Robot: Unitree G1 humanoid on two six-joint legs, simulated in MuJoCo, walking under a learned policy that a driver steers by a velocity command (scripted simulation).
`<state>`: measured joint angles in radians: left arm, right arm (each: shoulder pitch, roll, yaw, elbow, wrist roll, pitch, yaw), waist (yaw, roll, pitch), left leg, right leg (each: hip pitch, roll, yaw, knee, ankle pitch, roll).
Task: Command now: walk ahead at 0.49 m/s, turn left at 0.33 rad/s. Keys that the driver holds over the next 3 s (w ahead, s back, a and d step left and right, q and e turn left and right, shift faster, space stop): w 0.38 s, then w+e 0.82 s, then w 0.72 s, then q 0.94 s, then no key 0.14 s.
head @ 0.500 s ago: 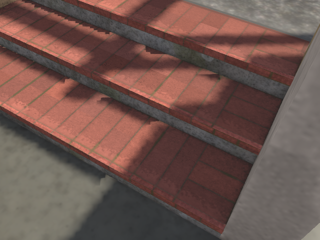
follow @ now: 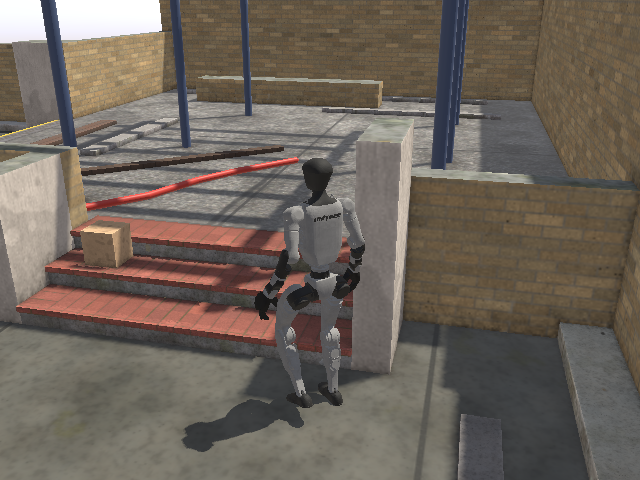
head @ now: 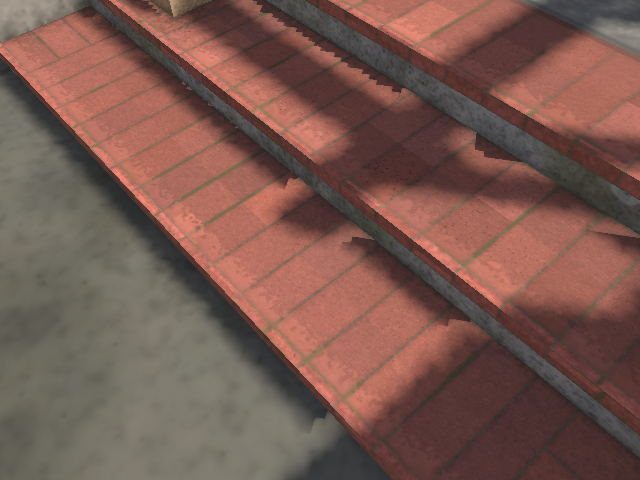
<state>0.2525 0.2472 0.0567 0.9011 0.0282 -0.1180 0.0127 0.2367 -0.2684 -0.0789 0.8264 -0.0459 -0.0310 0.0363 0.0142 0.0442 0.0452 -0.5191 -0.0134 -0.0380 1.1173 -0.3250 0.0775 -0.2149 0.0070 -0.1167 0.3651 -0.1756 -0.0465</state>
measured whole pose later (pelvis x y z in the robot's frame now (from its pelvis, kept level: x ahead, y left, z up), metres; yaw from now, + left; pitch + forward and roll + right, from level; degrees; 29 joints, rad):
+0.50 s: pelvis +0.23 +0.07 +0.00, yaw +2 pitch +1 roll +1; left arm 0.27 0.23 0.06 0.96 0.03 -0.04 -0.02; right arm 0.35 -0.22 -0.05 0.93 -0.03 -0.09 0.01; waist 0.00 -0.03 0.01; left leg -0.13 -0.07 0.09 0.30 -0.19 0.09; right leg -0.62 -0.06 -0.01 1.26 -0.29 -0.04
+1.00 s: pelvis +0.51 -0.01 +0.06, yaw -15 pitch +2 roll -1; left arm 0.19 0.22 0.04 0.88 0.01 -0.01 0.01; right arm 0.21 -0.21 -0.02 0.77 -0.04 -0.09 0.02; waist -0.01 0.00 0.00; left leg -0.49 0.03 -0.05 1.49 -0.17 0.04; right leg -0.62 0.17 -0.10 0.99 -0.41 -0.17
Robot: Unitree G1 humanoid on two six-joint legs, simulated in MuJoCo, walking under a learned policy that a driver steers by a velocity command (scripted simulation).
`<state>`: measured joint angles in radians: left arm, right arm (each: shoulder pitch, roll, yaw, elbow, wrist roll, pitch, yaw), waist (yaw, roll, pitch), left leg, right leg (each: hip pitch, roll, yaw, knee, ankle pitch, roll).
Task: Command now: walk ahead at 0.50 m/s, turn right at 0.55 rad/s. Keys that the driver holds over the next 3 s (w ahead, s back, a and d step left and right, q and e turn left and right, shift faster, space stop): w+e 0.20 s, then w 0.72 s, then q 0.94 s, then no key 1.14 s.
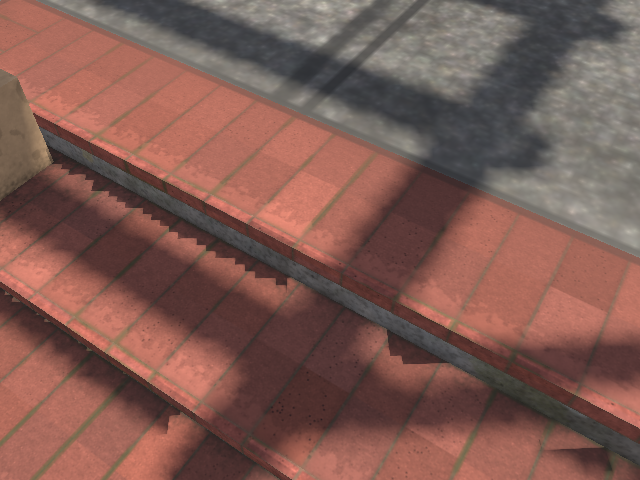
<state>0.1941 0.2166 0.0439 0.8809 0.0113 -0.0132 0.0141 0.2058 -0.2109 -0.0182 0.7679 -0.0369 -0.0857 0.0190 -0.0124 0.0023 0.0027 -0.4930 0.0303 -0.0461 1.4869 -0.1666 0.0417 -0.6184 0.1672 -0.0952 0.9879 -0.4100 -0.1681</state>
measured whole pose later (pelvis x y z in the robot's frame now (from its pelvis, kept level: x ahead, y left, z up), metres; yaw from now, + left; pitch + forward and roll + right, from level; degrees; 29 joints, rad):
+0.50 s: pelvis +0.35 +0.02 +0.08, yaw -13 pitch +4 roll +2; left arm 0.55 0.22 0.05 0.94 -0.03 -0.09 0.02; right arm -0.06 -0.14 0.05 0.51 -0.03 -0.04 0.02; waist 0.06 -0.02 0.02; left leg -0.95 -0.02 0.17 1.18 -0.29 0.13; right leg 0.09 0.09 0.22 0.53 -0.24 -0.10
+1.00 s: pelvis +0.64 -0.02 +0.22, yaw -12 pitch +4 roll -2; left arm -0.09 0.00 -0.07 0.58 0.01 -0.01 -0.01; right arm 0.63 -0.05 -0.01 1.02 -0.02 -0.09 -0.05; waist -0.11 -0.02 0.00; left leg 0.03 -0.06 0.03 0.22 -0.30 0.11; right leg -1.16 -0.05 -0.16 1.57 -0.36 -0.12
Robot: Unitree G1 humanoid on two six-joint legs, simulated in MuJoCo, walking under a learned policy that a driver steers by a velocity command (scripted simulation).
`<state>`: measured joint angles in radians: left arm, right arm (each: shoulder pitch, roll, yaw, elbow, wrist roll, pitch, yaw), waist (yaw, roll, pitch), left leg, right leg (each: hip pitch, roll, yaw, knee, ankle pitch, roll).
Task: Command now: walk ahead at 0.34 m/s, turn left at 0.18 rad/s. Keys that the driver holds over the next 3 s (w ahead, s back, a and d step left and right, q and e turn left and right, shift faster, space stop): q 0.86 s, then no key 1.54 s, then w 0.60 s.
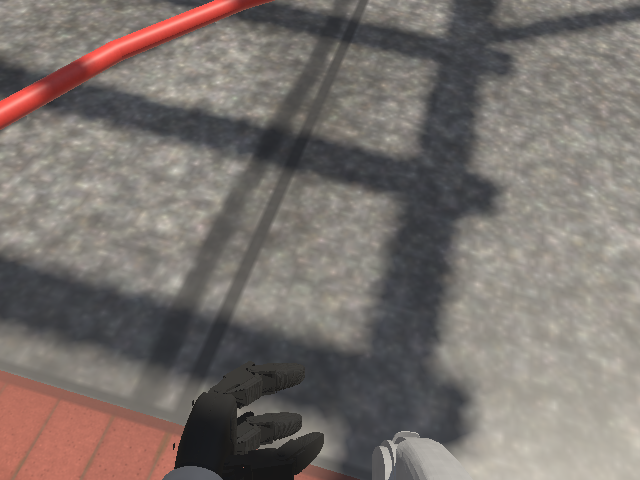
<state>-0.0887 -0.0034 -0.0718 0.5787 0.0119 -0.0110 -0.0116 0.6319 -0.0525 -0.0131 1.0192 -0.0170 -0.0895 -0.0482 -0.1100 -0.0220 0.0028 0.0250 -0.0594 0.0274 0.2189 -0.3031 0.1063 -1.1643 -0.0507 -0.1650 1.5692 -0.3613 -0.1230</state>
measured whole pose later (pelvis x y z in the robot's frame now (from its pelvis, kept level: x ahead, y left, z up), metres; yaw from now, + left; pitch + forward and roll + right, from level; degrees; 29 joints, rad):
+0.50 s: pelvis +0.19 +0.01 +0.13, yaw +14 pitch +0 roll -1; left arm 0.27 0.23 0.05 0.78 0.03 -0.06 0.04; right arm 0.16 -0.19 -0.05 0.63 -0.03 0.04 0.03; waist 0.04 0.00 0.05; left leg -0.56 0.03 0.07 0.76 -0.22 0.05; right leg -0.20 -0.08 -0.31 0.53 -0.32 -0.03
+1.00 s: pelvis +0.24 +0.03 +0.13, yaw +30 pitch +2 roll -1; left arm 0.12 0.23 0.03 0.66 0.02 0.05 0.04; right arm 0.28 -0.25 -0.07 0.61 -0.03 0.02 0.02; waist -0.05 -0.01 0.01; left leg -0.36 -0.12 -0.13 0.45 -0.11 0.07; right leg -0.44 0.01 0.04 0.81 -0.42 0.00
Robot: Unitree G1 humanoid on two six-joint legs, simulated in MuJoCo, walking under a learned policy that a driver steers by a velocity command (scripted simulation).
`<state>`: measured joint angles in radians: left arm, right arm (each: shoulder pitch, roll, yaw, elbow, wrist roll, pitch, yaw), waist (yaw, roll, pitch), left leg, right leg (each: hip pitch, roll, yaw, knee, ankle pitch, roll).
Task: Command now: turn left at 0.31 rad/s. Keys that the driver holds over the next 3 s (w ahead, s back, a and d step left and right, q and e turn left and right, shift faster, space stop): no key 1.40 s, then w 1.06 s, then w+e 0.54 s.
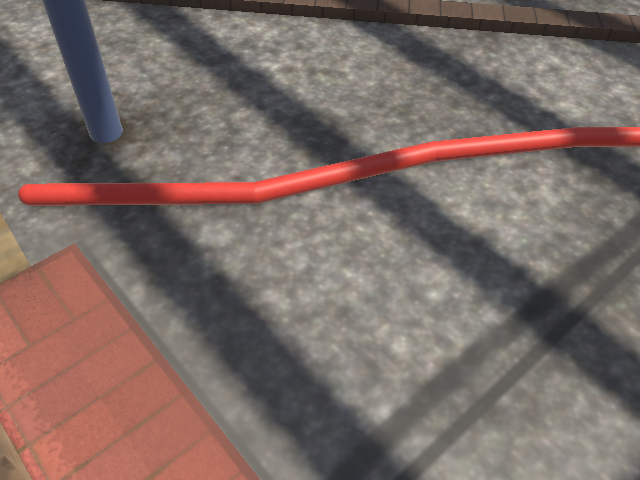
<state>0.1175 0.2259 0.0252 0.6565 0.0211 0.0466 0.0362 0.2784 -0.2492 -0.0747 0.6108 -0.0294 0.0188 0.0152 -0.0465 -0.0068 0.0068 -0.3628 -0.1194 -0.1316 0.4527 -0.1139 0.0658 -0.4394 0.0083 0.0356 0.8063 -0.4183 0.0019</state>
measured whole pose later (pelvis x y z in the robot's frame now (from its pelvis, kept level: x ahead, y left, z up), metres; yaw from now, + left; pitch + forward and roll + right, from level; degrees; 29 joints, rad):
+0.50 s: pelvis +0.00 -0.04 +0.00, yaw +3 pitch +0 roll +1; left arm 0.23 0.19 0.00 0.71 0.02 0.00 0.03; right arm 0.22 -0.18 -0.01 0.73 -0.02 0.01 -0.01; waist 0.00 -0.01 0.00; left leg -0.19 -0.04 -0.04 0.46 -0.26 0.02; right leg -0.24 0.04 -0.02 0.47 -0.23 -0.06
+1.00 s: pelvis -0.01 -0.05 +0.01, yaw +2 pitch +0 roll +1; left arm 0.26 0.19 0.00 0.85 0.01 -0.02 0.04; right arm 0.28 -0.18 -0.02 0.90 -0.02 0.00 -0.03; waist 0.00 0.01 0.00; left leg -0.16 -0.03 -0.04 0.38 -0.22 0.00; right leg -0.21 0.06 -0.02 0.41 -0.19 -0.08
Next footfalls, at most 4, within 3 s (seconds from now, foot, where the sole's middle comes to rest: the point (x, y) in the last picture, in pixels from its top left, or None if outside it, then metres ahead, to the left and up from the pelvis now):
0.06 right None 0.05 -0.12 -0.77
0.36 left None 0.02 0.07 -0.77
1.82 left None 0.18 0.10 -0.77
2.34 right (327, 453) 0.54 -0.02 -0.77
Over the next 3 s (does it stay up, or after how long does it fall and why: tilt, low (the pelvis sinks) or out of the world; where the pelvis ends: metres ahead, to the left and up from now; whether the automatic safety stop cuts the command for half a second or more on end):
stays up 0.75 0.06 0.00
